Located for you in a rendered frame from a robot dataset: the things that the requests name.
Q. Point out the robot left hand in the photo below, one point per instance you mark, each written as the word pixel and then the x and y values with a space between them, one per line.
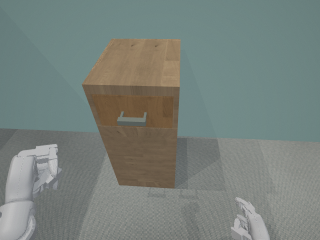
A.
pixel 41 163

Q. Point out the cabinet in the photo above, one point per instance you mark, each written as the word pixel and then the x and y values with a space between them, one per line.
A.
pixel 140 156

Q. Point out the robot left forearm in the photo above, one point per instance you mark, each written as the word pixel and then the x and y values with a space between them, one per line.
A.
pixel 17 220

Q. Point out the robot right hand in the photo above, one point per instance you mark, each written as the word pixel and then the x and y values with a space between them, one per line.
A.
pixel 254 226

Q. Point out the drawer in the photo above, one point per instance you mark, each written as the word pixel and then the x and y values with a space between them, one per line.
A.
pixel 159 109

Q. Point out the handle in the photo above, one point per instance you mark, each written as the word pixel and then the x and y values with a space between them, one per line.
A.
pixel 132 121

